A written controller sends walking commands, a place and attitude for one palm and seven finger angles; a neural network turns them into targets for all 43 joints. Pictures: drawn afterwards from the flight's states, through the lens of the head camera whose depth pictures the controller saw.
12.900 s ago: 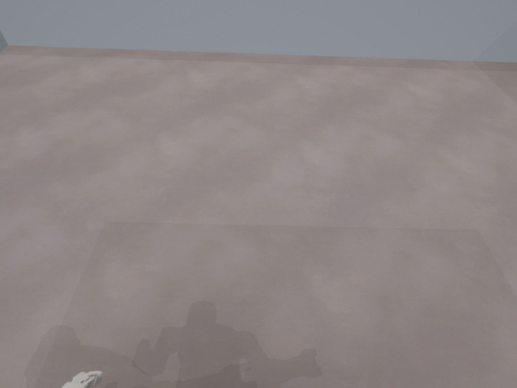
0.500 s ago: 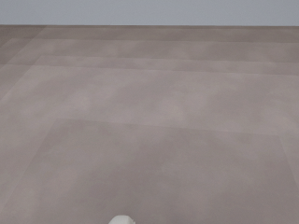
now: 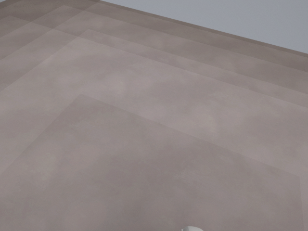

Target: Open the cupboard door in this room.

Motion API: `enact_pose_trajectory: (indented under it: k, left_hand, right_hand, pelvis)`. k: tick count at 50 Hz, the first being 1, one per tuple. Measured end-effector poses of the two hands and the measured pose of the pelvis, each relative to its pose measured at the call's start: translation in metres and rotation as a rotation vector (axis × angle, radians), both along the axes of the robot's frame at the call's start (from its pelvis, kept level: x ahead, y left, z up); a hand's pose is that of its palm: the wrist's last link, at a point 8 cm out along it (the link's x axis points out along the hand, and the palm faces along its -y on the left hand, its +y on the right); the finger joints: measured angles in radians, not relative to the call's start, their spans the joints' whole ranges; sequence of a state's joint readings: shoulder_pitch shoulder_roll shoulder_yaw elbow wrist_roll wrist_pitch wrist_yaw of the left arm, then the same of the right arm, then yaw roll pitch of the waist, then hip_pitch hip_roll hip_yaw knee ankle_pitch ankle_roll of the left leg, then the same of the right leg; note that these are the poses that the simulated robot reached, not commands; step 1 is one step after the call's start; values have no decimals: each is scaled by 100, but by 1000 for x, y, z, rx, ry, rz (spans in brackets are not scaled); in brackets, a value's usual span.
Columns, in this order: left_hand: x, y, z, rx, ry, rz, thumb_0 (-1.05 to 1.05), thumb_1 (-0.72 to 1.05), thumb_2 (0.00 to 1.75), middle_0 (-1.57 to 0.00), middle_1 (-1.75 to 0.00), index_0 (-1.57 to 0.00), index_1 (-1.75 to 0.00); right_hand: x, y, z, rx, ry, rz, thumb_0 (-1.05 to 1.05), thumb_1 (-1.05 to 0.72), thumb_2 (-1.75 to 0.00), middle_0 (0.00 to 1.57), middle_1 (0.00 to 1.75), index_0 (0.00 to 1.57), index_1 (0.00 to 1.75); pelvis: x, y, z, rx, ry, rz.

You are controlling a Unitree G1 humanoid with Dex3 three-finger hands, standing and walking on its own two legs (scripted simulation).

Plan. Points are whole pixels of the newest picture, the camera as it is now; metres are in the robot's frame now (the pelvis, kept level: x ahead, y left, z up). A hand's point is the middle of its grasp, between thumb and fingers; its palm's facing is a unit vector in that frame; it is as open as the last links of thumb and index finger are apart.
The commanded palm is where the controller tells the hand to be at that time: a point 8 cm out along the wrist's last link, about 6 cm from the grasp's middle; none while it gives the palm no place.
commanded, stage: turn or walk to find it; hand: left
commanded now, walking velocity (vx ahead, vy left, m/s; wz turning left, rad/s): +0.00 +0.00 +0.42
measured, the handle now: out of the picture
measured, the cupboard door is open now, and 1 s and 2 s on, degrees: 0 0 0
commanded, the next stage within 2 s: none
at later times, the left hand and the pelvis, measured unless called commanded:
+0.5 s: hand out of the picture +0.01 +0.14 -0.15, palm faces +0.24 -0.93 -0.27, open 7.4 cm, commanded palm none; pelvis -0.03 -0.06 +0.00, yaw +14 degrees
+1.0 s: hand out of the picture -0.11 +0.21 -0.17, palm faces +0.46 -0.85 -0.25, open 7.4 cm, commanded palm none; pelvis -0.06 -0.01 +0.00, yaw +25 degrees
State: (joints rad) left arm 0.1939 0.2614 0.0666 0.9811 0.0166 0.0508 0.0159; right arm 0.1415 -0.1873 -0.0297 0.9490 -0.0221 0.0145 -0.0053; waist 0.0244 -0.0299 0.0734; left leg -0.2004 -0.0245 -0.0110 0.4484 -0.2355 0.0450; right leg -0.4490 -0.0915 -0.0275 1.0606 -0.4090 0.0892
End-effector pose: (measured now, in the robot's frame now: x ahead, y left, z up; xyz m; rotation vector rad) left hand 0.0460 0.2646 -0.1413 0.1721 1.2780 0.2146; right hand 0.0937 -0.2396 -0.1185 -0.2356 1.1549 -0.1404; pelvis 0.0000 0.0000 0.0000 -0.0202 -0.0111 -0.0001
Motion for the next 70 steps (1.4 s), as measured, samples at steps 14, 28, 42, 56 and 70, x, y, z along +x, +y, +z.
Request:
enact_pose_trajectory:
  k: [14, 28, 42, 56, 70]
  left_hand:
    - [20, -57, 22, 58, -174, -6, 0, 91, 90, -20, -30, -20, -29]
    - [-85, -80, 16, 19, -51, 209, 0, 90, 90, -20, -30, -20, -30]
    - [-192, -33, -17, -31, 96, 417, 0, 91, 90, -20, -30, -20, -29]
    - [-155, -28, 11, 43, -65, 428, 0, 91, 90, -20, -30, -20, -29]
    - [-177, -97, 24, 64, -82, 533, 0, 90, 90, -20, -30, -20, -30]
  right_hand:
    - [-66, -49, -46, 71, 169, -18, 1, -91, -90, 20, 30, 20, 30]
    - [-48, -66, -31, 17, 239, 136, 1, -91, -90, 20, 30, 20, 30]
    - [27, 31, -4, -26, 4, 380, 1, -91, -90, 20, 30, 20, 30]
    - [8, 27, -20, 32, 74, 421, 1, -91, -90, 21, 30, 20, 30]
    - [8, -30, -38, 13, 213, 477, 1, -91, -90, 20, 30, 20, 30]
  pelvis:
    - [-21, -46, -13, 36, 0, 116]
    - [-32, -57, -2, 51, 2, 267]
    - [-58, -16, -9, 7, -3, 381]
    - [-64, -30, -4, 18, 15, 479]
    - [-59, -68, -3, 55, 11, 618]
